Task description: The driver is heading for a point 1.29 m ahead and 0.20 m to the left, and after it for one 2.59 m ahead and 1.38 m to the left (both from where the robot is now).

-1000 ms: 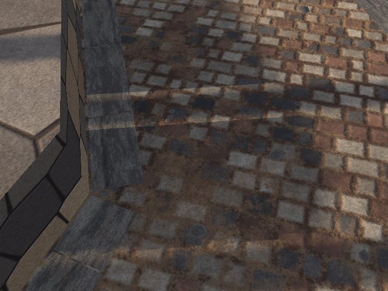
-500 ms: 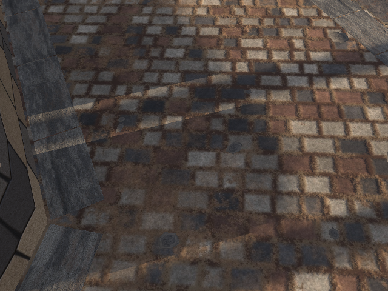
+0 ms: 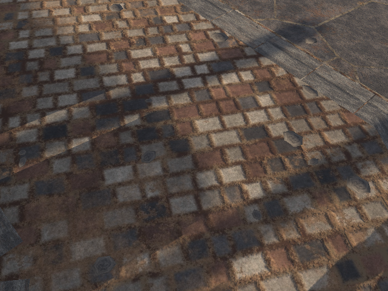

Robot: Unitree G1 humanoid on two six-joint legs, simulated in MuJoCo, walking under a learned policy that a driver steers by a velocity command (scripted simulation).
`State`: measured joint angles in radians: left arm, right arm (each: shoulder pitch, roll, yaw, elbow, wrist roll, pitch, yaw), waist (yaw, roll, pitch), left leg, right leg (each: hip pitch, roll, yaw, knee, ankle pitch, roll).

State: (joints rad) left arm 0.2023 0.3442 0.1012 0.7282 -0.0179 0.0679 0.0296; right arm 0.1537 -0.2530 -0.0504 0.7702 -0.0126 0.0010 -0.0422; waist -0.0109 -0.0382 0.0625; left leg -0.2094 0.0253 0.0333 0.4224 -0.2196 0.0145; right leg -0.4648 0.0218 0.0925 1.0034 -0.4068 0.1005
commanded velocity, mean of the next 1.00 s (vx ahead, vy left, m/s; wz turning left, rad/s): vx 0.34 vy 0.00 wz -0.08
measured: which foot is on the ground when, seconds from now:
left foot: down 0.00-0.14, up 0.16-0.60, down 0.62-1.00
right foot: up 0.00-0.12, down 0.14-0.62, up 0.64-1.00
